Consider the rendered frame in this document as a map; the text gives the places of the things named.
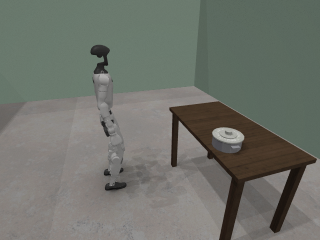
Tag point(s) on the knob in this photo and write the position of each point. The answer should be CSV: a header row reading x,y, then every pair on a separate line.
x,y
228,131

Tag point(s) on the robot right thigh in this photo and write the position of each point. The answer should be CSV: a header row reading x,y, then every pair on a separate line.
x,y
120,151

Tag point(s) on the left robot shin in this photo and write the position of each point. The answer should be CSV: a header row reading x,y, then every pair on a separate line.
x,y
110,152

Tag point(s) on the table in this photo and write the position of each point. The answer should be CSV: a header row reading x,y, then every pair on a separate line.
x,y
262,153

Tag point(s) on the pot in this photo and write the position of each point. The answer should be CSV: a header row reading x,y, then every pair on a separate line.
x,y
225,147

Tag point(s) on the right robot forearm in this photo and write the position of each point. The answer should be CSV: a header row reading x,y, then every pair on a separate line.
x,y
105,115

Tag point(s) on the robot right upper arm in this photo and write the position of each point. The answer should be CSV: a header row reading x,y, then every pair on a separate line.
x,y
103,84

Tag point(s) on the lid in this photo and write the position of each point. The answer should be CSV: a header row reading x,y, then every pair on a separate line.
x,y
235,138

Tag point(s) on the robot right hand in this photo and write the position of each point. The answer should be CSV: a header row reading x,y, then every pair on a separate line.
x,y
115,141

